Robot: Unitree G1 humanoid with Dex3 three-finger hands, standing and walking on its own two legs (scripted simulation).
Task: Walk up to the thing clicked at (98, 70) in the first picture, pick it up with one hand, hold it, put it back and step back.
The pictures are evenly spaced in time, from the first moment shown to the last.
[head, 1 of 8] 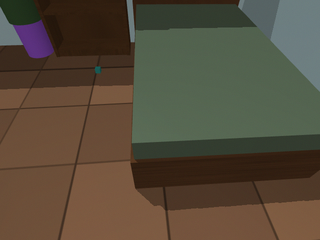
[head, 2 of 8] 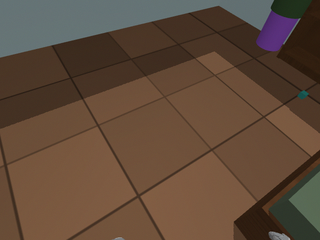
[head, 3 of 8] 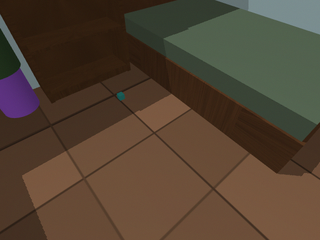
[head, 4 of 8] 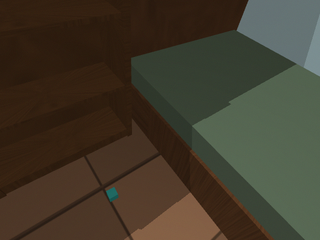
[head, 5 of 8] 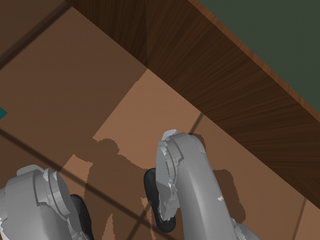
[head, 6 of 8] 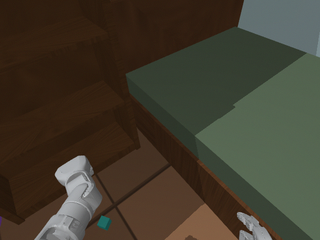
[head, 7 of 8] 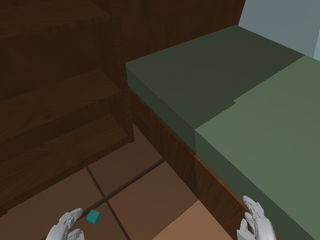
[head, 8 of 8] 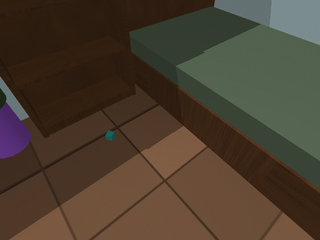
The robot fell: no
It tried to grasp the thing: yes
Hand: left
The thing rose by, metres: 0.54
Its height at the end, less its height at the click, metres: +0.00
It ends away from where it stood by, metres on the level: 0.12
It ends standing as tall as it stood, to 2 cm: yes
